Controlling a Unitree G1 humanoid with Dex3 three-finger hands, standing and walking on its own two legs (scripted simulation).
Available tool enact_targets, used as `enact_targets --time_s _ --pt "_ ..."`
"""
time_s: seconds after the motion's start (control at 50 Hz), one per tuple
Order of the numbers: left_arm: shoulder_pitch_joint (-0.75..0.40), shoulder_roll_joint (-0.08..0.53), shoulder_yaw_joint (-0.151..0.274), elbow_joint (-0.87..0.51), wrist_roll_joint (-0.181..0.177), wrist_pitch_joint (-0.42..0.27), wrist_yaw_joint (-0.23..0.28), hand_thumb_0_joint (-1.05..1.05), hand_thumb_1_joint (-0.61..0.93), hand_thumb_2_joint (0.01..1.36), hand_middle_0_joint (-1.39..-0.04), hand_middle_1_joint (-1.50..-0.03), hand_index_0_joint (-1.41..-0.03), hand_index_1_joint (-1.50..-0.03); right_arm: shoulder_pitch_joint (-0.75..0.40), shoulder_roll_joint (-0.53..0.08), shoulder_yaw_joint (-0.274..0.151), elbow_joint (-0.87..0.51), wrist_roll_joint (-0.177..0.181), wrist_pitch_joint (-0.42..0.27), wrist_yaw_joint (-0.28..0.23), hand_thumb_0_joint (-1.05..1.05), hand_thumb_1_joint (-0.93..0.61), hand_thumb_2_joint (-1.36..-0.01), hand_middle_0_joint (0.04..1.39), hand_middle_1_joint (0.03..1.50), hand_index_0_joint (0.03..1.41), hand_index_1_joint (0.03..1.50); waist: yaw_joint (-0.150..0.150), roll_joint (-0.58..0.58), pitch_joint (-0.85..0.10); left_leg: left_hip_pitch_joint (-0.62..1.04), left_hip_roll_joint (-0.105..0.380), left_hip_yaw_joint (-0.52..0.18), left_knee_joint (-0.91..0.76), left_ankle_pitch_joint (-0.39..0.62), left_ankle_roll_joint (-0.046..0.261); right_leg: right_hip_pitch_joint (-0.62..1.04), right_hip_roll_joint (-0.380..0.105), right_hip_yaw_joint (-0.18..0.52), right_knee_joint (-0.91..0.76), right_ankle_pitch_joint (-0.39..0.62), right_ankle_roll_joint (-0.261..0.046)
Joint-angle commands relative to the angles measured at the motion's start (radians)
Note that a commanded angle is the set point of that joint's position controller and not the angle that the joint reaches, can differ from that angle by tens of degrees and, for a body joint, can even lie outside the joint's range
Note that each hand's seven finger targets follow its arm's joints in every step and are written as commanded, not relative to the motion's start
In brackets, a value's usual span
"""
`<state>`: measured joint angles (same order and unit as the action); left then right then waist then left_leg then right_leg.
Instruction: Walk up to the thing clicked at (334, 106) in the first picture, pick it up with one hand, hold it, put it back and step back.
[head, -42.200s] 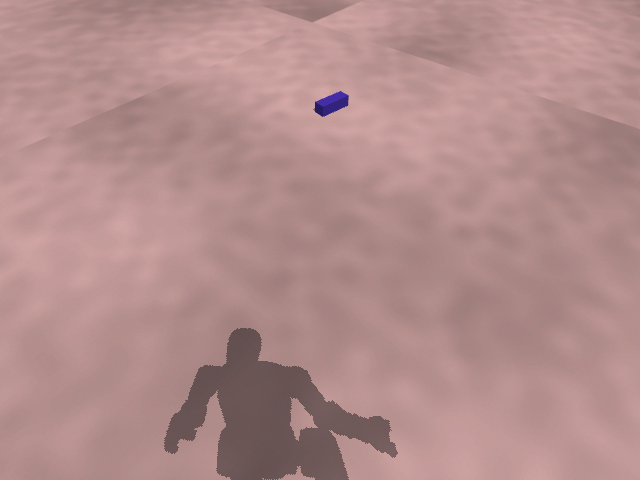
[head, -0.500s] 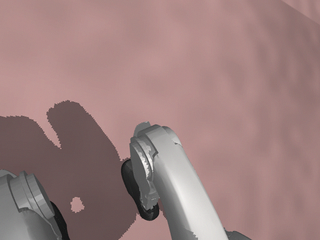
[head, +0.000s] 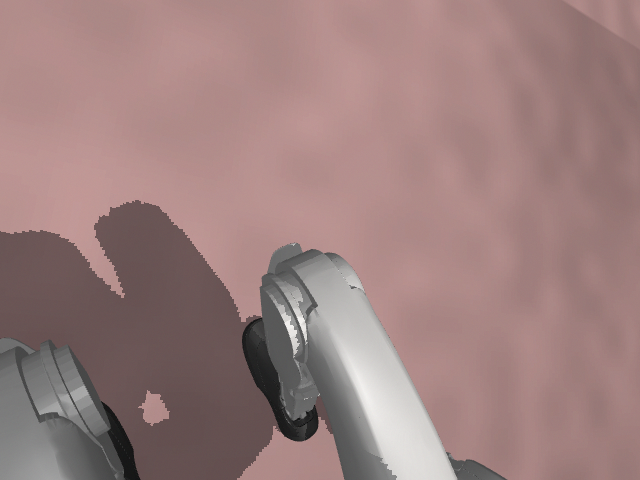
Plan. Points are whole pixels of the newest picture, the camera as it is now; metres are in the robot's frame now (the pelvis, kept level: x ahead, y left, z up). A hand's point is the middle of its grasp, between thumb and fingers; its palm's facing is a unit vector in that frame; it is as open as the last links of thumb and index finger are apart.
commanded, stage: withdraw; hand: left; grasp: from above
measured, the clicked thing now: out of the picture +0.41 +0.32 -0.29
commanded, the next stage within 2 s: home in 0.76 s
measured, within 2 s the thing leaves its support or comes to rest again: neither
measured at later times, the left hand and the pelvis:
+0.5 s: hand out of the picture +0.40 +0.31 -0.10, palm faces -0.36 -0.27 -0.89, open 13.5 cm; pelvis +0.00 +0.00 +0.03, yaw +7 degrees
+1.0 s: hand out of the picture +0.38 +0.34 -0.15, palm faces -0.41 -0.14 -0.90, open 12.5 cm; pelvis +0.01 +0.00 +0.02, yaw +7 degrees
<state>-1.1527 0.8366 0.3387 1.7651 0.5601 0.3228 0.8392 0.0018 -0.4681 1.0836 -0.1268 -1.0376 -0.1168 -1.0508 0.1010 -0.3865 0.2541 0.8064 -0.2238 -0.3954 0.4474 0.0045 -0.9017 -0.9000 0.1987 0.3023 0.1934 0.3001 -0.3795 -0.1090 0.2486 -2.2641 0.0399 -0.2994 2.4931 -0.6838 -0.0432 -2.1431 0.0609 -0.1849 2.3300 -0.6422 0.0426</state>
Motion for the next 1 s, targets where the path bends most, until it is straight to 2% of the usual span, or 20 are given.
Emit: enact_targets --time_s 0.0,0.06,0.1,0.12,0.14,0.18,0.24,0.28,0.32,0.4,0.42,0.52,0.56,0.72,0.82,0.84,0.86,0.92,0.94,0.98 --pt "-0.253 0.193 -0.029 -0.154 0.06 -0.006 0.016 0.0 -0.494 0.973 -0.077 -1.017 -0.091 -1.0 0.224 -0.303 -0.081 0.052 0.013 0.001 -0.002 0.0 -0.897 -0.896 0.2 0.3 0.2 0.3 -0.039 0.504 -0.741 0.48 0.029 0.138 -0.251 0.152 0.036 0.371 0.021 -0.083 -0.248 0.242 -0.046" --pt "-0.233 0.199 -0.016 -0.329 0.099 0.006 -0.005 0.0 -0.5 0.97 -0.07 -1.012 -0.084 -0.996 0.241 -0.294 -0.128 0.038 0.025 0.015 -0.003 0.0 -0.895 -0.896 0.2 0.3 0.2 0.3 0.019 0.61 -0.879 0.56 0.032 0.151 -0.28 0.217 0.026 0.392 0.019 -0.076 -0.237 0.291 -0.061" --pt "-0.197 0.069 -0.108 -0.365 0.107 0.03 -0.049 0.0 -0.52 0.97 -0.067 -1.01 -0.078 -0.996 0.2 -0.271 -0.155 0.013 0.036 0.028 -0.01 0.0 -0.9 -0.898 0.2 0.3 0.2 0.3 0.039 0.63 -0.925 0.564 0.027 0.173 -0.3 0.198 0.026 0.372 0.024 -0.056 -0.244 0.27 -0.071" --pt "-0.17 0.068 -0.113 -0.441 0.118 0.034 -0.073 0.0 -0.517 0.965 -0.065 -1.009 -0.078 -0.993 0.223 -0.265 -0.175 0.015 0.05 0.038 -0.017 0.0 -0.901 -0.897 0.2 0.3 0.2 0.3 0.056 0.639 -0.964 0.565 0.021 0.183 -0.308 0.213 0.029 0.378 0.027 -0.045 -0.251 0.286 -0.071" --pt "-0.12 0.048 -0.115 -0.478 0.119 0.044 -0.097 0.0 -0.507 0.956 -0.067 -1.003 -0.082 -0.985 0.227 -0.258 -0.196 0.013 0.068 0.055 -0.022 0.0 -0.897 -0.895 0.2 0.3 0.2 0.3 0.098 0.63 -1.009 0.554 0.018 0.189 -0.321 0.223 0.031 0.383 0.027 -0.036 -0.25 0.289 -0.076" --pt "-0.063 -0.024 -0.157 -0.502 0.141 0.067 -0.154 0.0 -0.498 0.948 -0.074 -0.999 -0.09 -0.98 0.224 -0.242 -0.224 0.018 0.1 0.081 -0.033 0.0 -0.899 -0.895 0.2 0.3 0.2 0.3 0.117 0.594 -1.017 0.514 0.012 0.195 -0.334 0.207 0.036 0.31 0.026 -0.026 -0.247 0.264 -0.082" --pt "-0.004 -0.174 -0.256 -0.505 0.172 0.079 -0.245 0.0 -0.438 0.903 -0.129 -0.956 -0.146 -0.936 0.239 -0.215 -0.257 0.04 0.125 0.106 -0.057 0.0 -0.896 -0.893 0.2 0.3 0.2 0.3 0.104 0.47 -0.927 0.425 0.005 0.201 -0.358 0.168 0.05 0.25 0.033 -0.007 -0.274 0.222 -0.079" --pt "0.005 -0.177 -0.281 -0.516 0.21 0.071 -0.296 0.0 -0.396 0.877 -0.156 -0.921 -0.173 -0.901 0.261 -0.204 -0.279 0.057 0.132 0.114 -0.077 0.0 -0.891 -0.891 0.2 0.299 0.2 0.299 0.112 0.392 -0.901 0.412 0.0 0.198 -0.39 0.127 0.056 0.238 0.034 0.006 -0.296 0.172 -0.078" --pt "-0.042 -0.202 -0.314 -0.516 0.232 0.045 -0.352 0.0 -0.389 0.878 -0.157 -0.915 -0.173 -0.897 0.26 -0.193 -0.284 0.057 0.133 0.12 -0.098 0.0 -0.889 -0.891 0.2 0.299 0.2 0.299 0.096 0.342 -0.844 0.409 -0.008 0.187 -0.415 0.071 0.058 0.192 0.026 0.016 -0.313 0.104 -0.077" --pt "-0.13 -0.194 -0.369 -0.482 0.311 -0.058 -0.444 0.0 -0.398 0.896 -0.156 -0.93 -0.169 -0.915 0.239 -0.157 -0.28 0.038 0.127 0.133 -0.15 0.0 -0.888 -0.892 0.2 0.299 0.2 0.299 0.088 0.241 -0.803 0.353 -0.026 0.216 -0.406 -0.009 0.065 0.221 0.027 0.052 -0.353 -0.027 -0.074" --pt "-0.138 -0.15 -0.363 -0.496 0.332 -0.087 -0.461 0.0 -0.39 0.889 -0.174 -0.915 -0.184 -0.904 0.232 -0.156 -0.275 0.03 0.121 0.14 -0.162 0.0 -0.891 -0.894 0.2 0.3 0.2 0.3 0.1 0.232 -0.789 0.343 -0.032 0.224 -0.409 -0.018 0.065 0.224 0.021 0.06 -0.355 -0.048 -0.073" --pt "-0.112 -0.13 -0.378 -0.409 0.415 -0.22 -0.493 0.0 -0.396 0.9 -0.186 -0.903 -0.188 -0.901 0.197 -0.119 -0.259 -0.008 0.115 0.174 -0.222 0.0 -0.893 -0.895 0.2 0.3 0.2 0.3 0.134 0.213 -0.794 0.323 -0.044 0.272 -0.396 -0.024 0.063 0.262 0.011 0.085 -0.361 -0.094 -0.081" --pt "-0.085 -0.054 -0.349 -0.408 0.452 -0.275 -0.494 0.0 -0.404 0.907 -0.179 -0.913 -0.182 -0.91 0.198 -0.123 -0.252 -0.019 0.109 0.189 -0.243 0.0 -0.894 -0.895 0.2 0.3 0.2 0.3 0.151 0.201 -0.804 0.312 -0.045 0.283 -0.377 0.001 0.067 0.292 0.003 0.095 -0.357 -0.074 -0.077" --pt "0.017 0.054 -0.265 -0.518 0.566 -0.469 -0.471 0.0 -0.331 0.84 -0.237 -0.846 -0.244 -0.838 0.216 -0.13 -0.258 -0.052 0.108 0.252 -0.3 0.0 -0.897 -0.894 0.2 0.3 0.2 0.3 0.197 0.244 -0.919 0.362 -0.037 0.281 -0.335 0.104 0.07 0.315 -0.01 0.077 -0.299 0.059 -0.071" --pt "0.108 0.097 -0.215 -0.71 0.582 -0.536 -0.454 0.0 -0.328 0.827 -0.223 -0.846 -0.238 -0.83 0.222 -0.132 -0.304 -0.071 0.102 0.288 -0.324 0.0 -0.897 -0.893 0.2 0.299 0.2 0.299 0.222 0.324 -1.039 0.498 -0.027 0.274 -0.334 0.19 0.057 0.325 -0.015 0.062 -0.262 0.161 -0.076" --pt "0.122 0.102 -0.204 -0.754 0.584 -0.54 -0.451 0.0 -0.248 0.907 -0.278 -0.766 -0.251 -0.766 0.225 -0.135 -0.316 -0.077 0.102 0.295 -0.329 0.0 -0.882 -0.894 0.2 0.299 0.199 0.299 0.227 0.353 -1.047 0.524 -0.028 0.274 -0.343 0.2 0.055 0.305 -0.02 0.056 -0.259 0.171 -0.079" --pt "0.129 0.107 -0.203 -0.82 0.581 -0.547 -0.449 0.0 -0.285 0.827 -0.243 -0.827 -0.264 -0.803 0.224 -0.132 -0.328 -0.087 0.101 0.301 -0.331 0.0 -0.893 -0.891 0.201 0.299 0.201 0.3 0.235 0.388 -1.088 0.555 -0.025 0.274 -0.352 0.21 0.051 0.317 -0.02 0.063 -0.256 0.179 -0.082" --pt "0.144 0.091 -0.206 -0.907 0.565 -0.542 -0.453 0.0 -0.045 1.02 -0.264 -0.683 -0.239 -0.706 0.23 -0.13 -0.36 -0.099 0.107 0.316 -0.343 0.0 -0.884 -0.895 0.2 0.299 0.199 0.299 0.238 0.399 -1.099 0.603 -0.022 0.271 -0.381 0.191 0.05 0.27 -0.025 0.06 -0.277 0.157 -0.087" --pt "0.156 0.082 -0.211 -0.88 0.562 -0.537 -0.458 0.0 0.013 0.999 -0.258 -0.662 -0.234 -0.684 0.24 -0.139 -0.368 -0.099 0.105 0.322 -0.35 0.0 -0.885 -0.895 0.2 0.299 0.199 0.299 0.224 0.386 -1.065 0.594 -0.022 0.267 -0.381 0.183 0.051 0.253 -0.026 0.054 -0.287 0.145 -0.088" --pt "0.21 0.062 -0.207 -0.931 0.539 -0.524 -0.473 0.0 0.075 0.993 -0.254 -0.638 -0.232 -0.658 0.248 -0.127 -0.378 -0.107 0.114 0.33 -0.355 0.0 -0.886 -0.895 0.199 0.299 0.199 0.299 0.255 0.404 -1.112 0.641 -0.022 0.261 -0.421 0.195 0.049 0.267 -0.03 0.053 -0.29 0.156 -0.087"
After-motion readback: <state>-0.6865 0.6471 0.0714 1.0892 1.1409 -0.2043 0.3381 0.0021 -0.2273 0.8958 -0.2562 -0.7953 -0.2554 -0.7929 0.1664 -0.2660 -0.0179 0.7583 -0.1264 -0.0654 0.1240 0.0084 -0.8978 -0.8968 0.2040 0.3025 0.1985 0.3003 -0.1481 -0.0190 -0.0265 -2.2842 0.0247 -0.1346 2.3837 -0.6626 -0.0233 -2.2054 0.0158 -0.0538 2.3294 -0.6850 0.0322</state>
